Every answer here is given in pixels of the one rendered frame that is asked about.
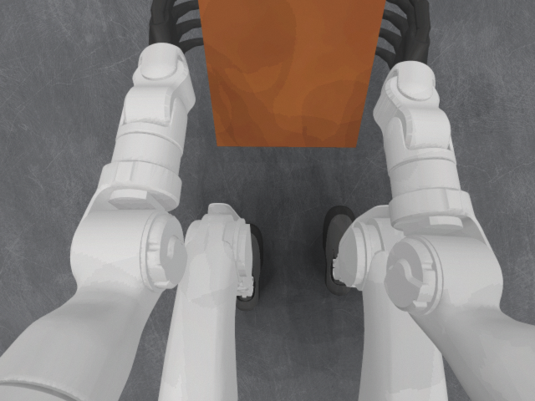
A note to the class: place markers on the robot right thigh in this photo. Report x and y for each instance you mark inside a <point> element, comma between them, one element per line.
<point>400,363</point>

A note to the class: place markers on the robot left forearm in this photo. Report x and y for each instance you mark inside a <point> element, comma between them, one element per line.
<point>143,173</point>

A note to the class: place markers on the robot right forearm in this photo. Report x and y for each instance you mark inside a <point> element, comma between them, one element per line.
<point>426,195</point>

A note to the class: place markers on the left robot upper arm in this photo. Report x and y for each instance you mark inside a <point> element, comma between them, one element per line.
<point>122,261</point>

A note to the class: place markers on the robot right hand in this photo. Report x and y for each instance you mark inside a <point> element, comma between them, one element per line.
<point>414,42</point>

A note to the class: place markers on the robot left hand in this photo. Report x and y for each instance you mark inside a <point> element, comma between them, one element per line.
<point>163,27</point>

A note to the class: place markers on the right robot upper arm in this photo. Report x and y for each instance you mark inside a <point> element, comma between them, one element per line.
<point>452,286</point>

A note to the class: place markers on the carton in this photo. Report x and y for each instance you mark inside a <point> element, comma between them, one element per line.
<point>289,73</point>

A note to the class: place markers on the left robot foot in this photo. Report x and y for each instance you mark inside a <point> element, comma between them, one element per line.
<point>246,303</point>

